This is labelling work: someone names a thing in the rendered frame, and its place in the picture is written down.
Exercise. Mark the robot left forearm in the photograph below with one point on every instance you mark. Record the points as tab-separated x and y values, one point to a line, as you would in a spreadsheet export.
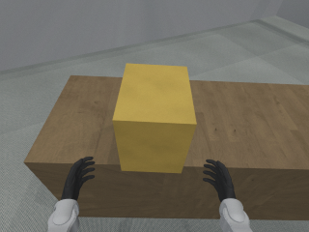
64	217

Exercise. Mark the robot right forearm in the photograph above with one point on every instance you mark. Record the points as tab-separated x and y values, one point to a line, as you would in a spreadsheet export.
232	216

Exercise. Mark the carton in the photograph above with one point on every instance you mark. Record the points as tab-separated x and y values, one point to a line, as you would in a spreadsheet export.
154	118

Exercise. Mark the pedestal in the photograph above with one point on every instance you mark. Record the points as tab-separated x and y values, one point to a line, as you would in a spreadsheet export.
259	131

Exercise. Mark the left robot hand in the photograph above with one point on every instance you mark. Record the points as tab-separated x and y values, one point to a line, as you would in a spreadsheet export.
75	178

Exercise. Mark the right robot hand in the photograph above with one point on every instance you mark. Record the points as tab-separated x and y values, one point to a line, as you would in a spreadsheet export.
223	181

